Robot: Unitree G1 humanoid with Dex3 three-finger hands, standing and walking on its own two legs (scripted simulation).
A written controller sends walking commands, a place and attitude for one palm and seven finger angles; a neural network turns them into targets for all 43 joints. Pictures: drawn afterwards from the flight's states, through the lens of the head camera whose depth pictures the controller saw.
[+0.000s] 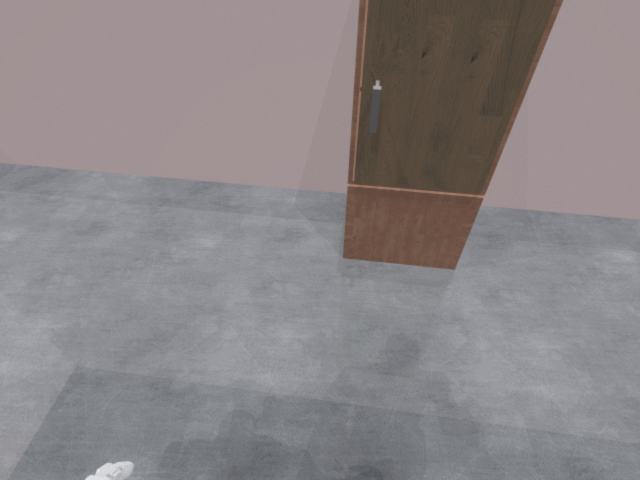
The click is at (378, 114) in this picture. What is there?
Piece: cupboard door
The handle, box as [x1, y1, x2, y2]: [369, 80, 380, 132]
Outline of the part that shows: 378,80 376,80 376,85 373,86 369,132 375,132 380,95 380,86 378,85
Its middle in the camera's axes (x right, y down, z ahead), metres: +0.15 -0.37 +1.08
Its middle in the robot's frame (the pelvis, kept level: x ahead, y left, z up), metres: +1.06 -0.10 -0.05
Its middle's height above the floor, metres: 0.72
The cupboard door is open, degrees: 0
